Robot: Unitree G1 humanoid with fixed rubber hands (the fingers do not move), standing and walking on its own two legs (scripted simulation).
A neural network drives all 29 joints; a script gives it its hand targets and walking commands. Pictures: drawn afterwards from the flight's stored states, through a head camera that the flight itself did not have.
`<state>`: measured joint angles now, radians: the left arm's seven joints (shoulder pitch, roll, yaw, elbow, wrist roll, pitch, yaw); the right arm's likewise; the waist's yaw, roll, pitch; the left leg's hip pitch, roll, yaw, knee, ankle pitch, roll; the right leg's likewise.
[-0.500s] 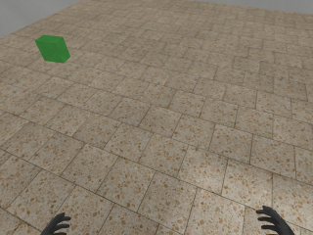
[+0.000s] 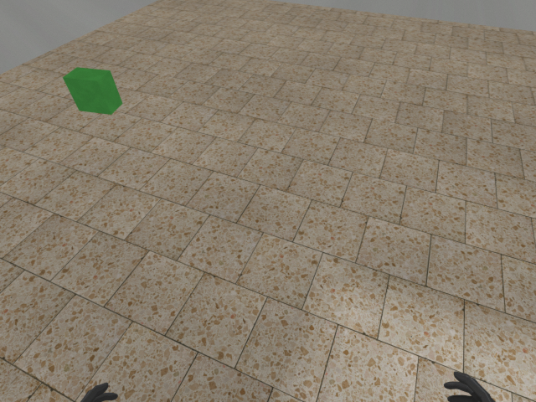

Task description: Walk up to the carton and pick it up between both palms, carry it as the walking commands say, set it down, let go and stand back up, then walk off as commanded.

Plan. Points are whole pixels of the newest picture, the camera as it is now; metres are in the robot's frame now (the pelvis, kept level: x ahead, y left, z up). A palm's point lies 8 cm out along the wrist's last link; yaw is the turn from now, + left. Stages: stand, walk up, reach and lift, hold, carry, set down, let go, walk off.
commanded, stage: stand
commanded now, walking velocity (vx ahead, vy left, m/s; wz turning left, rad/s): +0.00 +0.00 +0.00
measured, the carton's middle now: (94, 91) +2.21 +1.22 -0.65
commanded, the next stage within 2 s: walk up in 1.52 s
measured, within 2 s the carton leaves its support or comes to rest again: neither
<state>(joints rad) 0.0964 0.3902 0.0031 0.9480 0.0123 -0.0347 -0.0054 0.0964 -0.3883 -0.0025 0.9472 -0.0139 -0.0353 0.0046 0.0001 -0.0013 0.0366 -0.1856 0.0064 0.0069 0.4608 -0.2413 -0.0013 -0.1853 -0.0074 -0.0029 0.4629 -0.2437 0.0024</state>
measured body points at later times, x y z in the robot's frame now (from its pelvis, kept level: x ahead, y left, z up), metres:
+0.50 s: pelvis +0.00 +0.00 +0.01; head +0.00 +0.00 +0.46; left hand +0.11 +0.32 -0.11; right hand +0.11 -0.31 -0.11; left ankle +0.01 +0.12 -0.74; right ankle +0.00 -0.12 -0.74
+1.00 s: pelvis +0.01 +0.00 +0.01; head +0.01 +0.00 +0.46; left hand +0.11 +0.32 -0.11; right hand +0.12 -0.32 -0.11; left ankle +0.01 +0.12 -0.74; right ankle +0.00 -0.12 -0.74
